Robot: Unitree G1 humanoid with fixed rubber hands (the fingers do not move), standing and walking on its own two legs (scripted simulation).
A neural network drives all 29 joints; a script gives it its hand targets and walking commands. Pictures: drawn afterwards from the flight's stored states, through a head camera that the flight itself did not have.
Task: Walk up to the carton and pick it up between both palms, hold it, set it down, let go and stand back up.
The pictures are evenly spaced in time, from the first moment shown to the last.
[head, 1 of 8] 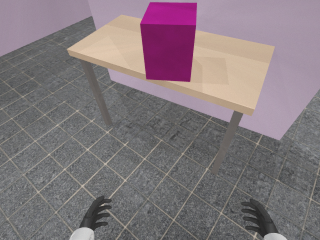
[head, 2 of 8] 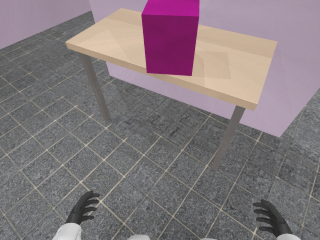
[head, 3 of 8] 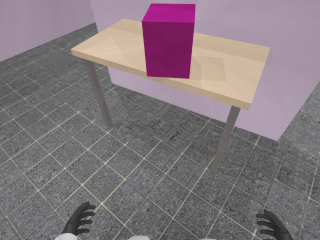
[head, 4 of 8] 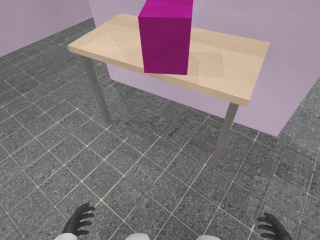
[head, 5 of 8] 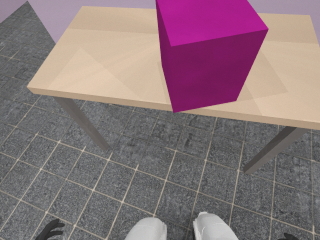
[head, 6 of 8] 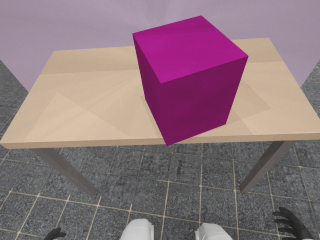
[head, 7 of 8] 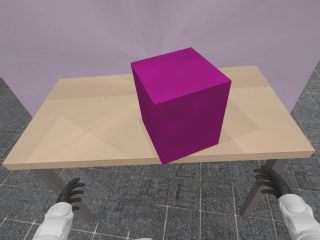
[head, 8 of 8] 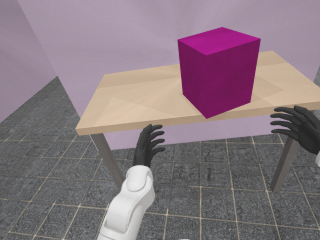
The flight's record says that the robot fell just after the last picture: yes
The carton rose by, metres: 0.00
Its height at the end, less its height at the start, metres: +0.00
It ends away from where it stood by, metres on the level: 0.00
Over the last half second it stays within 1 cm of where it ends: yes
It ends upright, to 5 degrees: yes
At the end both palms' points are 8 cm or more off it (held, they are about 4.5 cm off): yes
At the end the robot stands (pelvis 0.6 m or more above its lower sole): yes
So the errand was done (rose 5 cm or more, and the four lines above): no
